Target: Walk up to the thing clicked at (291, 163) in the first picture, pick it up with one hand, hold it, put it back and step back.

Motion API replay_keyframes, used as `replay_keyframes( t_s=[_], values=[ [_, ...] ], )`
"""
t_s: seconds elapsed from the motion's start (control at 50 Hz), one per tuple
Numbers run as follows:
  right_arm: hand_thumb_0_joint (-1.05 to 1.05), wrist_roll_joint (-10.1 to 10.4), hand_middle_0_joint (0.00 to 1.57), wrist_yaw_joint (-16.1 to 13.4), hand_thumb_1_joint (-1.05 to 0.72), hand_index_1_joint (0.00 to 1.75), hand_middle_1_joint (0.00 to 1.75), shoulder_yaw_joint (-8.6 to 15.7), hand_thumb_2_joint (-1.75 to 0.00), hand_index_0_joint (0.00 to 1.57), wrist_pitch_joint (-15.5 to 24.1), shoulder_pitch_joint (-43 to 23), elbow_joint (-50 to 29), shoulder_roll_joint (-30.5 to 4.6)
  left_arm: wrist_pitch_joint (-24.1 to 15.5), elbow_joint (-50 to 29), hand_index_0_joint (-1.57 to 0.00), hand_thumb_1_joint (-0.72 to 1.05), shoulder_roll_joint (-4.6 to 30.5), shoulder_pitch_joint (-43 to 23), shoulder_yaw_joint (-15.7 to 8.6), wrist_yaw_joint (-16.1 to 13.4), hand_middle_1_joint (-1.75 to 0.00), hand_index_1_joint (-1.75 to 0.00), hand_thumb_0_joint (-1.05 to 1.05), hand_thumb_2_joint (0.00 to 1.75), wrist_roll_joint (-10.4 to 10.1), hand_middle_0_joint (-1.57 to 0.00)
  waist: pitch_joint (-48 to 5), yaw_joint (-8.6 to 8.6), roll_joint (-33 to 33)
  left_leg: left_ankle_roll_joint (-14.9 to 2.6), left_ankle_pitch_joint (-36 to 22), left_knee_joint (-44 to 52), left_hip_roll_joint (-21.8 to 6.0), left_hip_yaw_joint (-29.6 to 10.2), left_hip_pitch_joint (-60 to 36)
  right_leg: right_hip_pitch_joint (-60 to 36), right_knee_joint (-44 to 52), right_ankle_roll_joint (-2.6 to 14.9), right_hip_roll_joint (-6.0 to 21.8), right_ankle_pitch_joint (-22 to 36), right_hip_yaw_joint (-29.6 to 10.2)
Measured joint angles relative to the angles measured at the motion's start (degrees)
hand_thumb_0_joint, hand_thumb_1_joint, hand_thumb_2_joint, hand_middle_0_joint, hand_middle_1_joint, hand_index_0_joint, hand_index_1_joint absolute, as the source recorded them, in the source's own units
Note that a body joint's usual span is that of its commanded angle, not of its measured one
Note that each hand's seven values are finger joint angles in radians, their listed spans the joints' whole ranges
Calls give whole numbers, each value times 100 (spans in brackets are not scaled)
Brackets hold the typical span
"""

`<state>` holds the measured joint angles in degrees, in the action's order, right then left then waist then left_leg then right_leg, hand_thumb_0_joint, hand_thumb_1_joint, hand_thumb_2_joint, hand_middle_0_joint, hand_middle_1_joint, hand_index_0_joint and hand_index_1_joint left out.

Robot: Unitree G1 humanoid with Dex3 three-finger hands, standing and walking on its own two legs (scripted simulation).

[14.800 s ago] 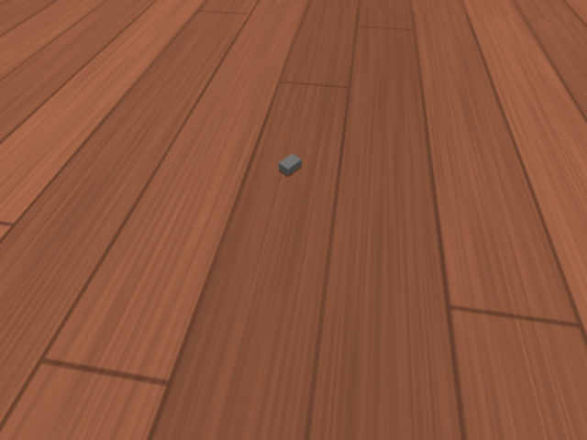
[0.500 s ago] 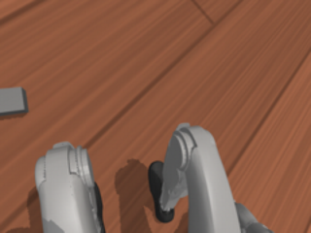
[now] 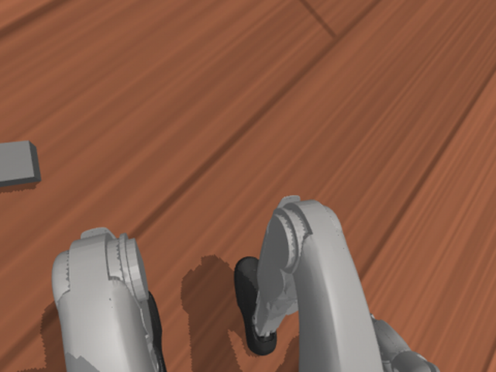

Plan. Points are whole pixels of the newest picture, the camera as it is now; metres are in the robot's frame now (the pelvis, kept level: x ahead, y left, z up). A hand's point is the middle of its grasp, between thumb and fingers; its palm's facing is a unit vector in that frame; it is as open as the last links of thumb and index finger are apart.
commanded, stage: approach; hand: left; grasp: from above
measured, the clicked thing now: (2, 165) +0.45 +0.36 -0.29
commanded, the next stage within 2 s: rest palm in 0.68 s
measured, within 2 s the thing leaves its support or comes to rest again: neither
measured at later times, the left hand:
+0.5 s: hand out of the picture +0.47 +0.33 -0.16, palm faces -0.40 -0.06 -0.91, open 13.9 cm
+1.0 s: hand out of the picture +0.42 +0.36 -0.20, palm faces -0.46 -0.16 -0.88, open 14.1 cm
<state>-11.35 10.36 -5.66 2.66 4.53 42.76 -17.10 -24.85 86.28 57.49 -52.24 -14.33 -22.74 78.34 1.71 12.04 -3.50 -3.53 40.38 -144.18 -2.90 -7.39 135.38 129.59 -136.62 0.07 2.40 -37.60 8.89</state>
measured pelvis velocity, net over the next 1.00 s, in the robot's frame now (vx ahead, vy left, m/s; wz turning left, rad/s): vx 0.00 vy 0.01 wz -0.03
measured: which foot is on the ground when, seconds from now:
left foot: down 0.00-1.00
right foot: down 0.00-1.00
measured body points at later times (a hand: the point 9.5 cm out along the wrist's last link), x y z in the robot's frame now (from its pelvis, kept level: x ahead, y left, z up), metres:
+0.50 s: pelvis +0.00 +0.00 +0.01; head +0.26 +0.08 +0.37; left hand +0.49 +0.33 -0.11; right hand +0.05 -0.27 -0.08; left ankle +0.07 +0.11 -0.27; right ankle +0.11 -0.12 -0.27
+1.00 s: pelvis +0.00 +0.01 +0.00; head +0.25 +0.14 +0.35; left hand +0.44 +0.37 -0.15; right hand +0.10 -0.28 -0.07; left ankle +0.07 +0.11 -0.27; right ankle +0.11 -0.12 -0.27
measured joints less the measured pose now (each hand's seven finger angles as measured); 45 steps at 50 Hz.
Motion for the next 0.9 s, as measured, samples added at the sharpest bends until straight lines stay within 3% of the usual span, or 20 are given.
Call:
replay_keyframes(
  t_s=[0.08, 0.18, 0.3, 0.46, 0.62, 0.7, 0.8, 0.84, 0.9],
  values=[
    [0, -18, 20, 1, -91, 30, 30, -8, -90, 21, 4, 49, 12, 4, 16, -15, -31, -28, -11, -28, 49, -1, -84, -83, 0, 80, 28, -30, -5, 0, -10, 2, 6, -7, 5, 0, 21, 19, -8, 0, 1, -9, -1],
    [0, -14, 20, 4, -90, 30, 30, 13, -89, 21, 70, 105, 51, 40, 90, -39, -25, -34, -97, -206, 374, -28, -89, -88, 0, 84, 27, -24, -39, 38, -46, 2, 33, 0, 4, 23, 31, 44, -12, -7, -2, -35, -23],
    [0, 6, 20, 24, -90, 30, 30, 3, -89, 21, 174, 190, 47, 76, 322, -3, -18, -41, -400, -539, 681, -230, -95, -94, 0, 90, 66, -17, -136, 221, -34, 7, 75, 38, 3, 47, 44, 74, 13, -13, -8, -74, -46],
    [0, 131, 20, 88, -90, 30, 30, -79, -89, 21, 231, 384, -163, -2, 934, 178, -13, -47, -644, -648, 424, -424, -100, -99, 0, 95, 40, -12, -154, 519, 228, 22, 74, 175, -8, 66, 48, 111, 135, 3, -26, -60, -62],
    [0, 278, 20, 108, -90, 30, 30, -188, -89, 21, 210, 430, -345, -171, 1144, 148, -11, -50, -361, -294, 112, 81, -102, -101, 1, 97, -440, -9, 130, 487, 338, 44, -28, 247, -38, 93, -51, 95, 157, 44, -45, 62, -88],
    [0, 261, 20, 46, -90, 30, 30, -211, -89, 21, 180, 315, -328, -215, 940, 124, -10, -50, -121, -100, 138, 501, -104, -102, 1, 97, -671, -8, 265, 355, 247, 58, -108, 234, -14, 77, -43, 85, 138, 58, -23, 118, -75],
    [0, 108, 20, -38, -90, 30, 30, -192, -89, 21, 214, 173, -199, -212, 303, -51, -10, -50, 32, -163, 419, 795, -107, -103, 0, 95, -691, -7, 358, 103, -35, 78, -143, 154, 21, 28, -31, 43, 84, 66, 1, 131, -33],
    [0, 27, 20, -62, -90, 30, 30, -186, -89, 21, 204, 105, -120, -192, -11, -195, -10, -50, 31, -208, 493, 733, -107, -104, 0, 95, -623, -7, 364, 23, -145, 73, -103, 93, 26, -16, -47, -8, 64, 49, -7, 102, 5],
    [0, -59, 20, -57, -90, 30, 30, -195, -89, 21, 130, -6, -55, -149, -304, -226, -10, -50, -8, -258, 519, 371, -107, -103, 0, 95, -363, -7, 290, 9, -252, 39, 2, -8, 25, -72, -78, -97, 35, 2, -28, 17, 51]
  ],
)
